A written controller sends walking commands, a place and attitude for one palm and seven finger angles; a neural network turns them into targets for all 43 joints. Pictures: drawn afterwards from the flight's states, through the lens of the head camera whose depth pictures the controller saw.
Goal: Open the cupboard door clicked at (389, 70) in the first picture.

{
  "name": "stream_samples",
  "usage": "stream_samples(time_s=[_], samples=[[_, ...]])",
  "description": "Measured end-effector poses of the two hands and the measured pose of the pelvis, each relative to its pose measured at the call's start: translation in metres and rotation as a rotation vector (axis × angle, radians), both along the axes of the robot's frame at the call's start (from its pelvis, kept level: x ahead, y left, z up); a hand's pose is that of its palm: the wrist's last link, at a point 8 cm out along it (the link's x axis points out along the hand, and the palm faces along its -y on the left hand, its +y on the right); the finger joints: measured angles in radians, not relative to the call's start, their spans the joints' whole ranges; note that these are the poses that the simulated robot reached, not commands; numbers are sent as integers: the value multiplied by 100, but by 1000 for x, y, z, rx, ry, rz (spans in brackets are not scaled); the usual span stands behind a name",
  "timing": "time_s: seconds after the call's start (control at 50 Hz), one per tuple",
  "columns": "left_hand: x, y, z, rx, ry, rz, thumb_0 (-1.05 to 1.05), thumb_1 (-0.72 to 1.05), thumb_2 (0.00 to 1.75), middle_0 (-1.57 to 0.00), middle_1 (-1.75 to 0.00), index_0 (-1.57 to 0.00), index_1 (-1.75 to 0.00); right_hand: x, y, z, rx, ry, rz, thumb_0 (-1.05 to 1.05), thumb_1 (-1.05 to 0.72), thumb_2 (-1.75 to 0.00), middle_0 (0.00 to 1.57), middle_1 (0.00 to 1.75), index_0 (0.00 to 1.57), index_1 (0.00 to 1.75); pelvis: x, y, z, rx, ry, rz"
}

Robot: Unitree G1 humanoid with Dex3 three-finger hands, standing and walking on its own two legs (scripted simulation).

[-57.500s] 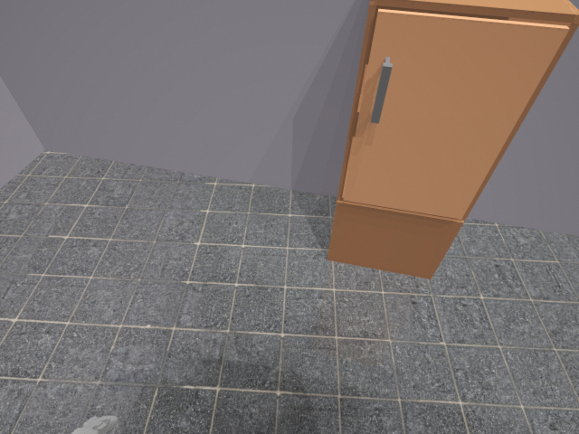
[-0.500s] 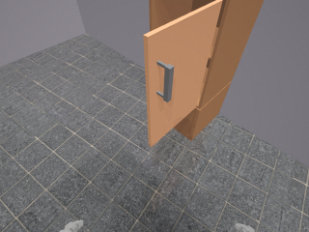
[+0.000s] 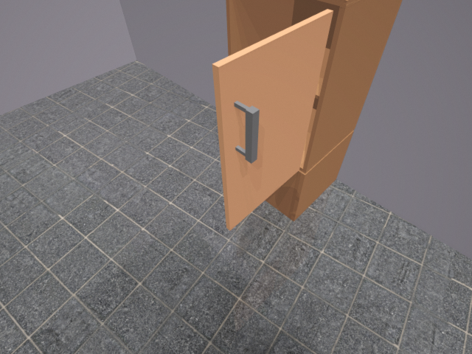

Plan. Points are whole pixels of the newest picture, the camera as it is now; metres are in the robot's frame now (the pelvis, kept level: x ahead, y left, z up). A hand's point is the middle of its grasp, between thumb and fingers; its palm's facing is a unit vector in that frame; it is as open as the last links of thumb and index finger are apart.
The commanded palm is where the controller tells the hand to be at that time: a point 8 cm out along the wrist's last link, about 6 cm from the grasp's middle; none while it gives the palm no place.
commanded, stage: let the arm hang, fingers relaxed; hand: left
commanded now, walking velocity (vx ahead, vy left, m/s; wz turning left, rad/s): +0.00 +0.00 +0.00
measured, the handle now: (245, 132) +0.58 +0.01 +0.04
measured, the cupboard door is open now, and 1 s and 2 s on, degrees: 90 90 90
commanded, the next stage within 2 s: look to check the result in 0.36 s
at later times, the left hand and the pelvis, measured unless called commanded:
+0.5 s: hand out of the picture -0.01 +0.14 -0.17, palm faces +0.05 -0.99 -0.16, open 7.4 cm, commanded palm none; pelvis +0.02 -0.01 +0.00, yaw +0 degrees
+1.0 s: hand out of the picture +0.02 +0.13 -0.17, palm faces +0.06 -0.98 -0.17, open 7.4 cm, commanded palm none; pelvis +0.04 -0.02 +0.00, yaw +0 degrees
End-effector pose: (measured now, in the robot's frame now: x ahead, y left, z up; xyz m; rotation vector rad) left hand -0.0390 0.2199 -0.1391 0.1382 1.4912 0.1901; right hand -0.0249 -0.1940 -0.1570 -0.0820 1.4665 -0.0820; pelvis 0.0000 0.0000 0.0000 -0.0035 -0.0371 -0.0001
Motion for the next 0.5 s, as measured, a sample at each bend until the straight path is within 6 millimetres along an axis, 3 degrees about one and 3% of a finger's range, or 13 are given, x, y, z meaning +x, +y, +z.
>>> stream_samples(time_s=[0.16,0.5], samples=[[33,-19,-5,-35,-82,-18,0,91,90,-20,-30,-20,-30,5,-2,1,-6,-11,-13,0,-91,-90,20,30,20,30,6,-4,0,6,-1,-4],[29,-28,-5,-46,-26,6,0,91,90,-20,-30,-20,-30,18,-22,6,-49,8,-6,0,-91,-90,20,30,19,29,20,-10,2,9,6,-2]])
